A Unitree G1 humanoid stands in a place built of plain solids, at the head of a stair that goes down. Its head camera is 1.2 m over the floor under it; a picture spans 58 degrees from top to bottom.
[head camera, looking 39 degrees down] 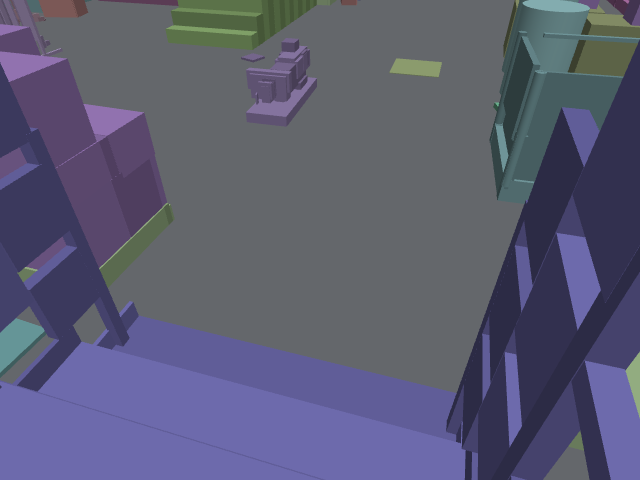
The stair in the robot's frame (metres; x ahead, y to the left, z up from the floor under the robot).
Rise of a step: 0.18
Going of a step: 0.30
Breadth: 1.50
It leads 16 degrees to the right of straight ahead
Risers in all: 3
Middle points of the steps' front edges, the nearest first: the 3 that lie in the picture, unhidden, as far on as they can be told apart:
0.58 0.32 0.00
0.87 0.23 -0.18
1.16 0.15 -0.36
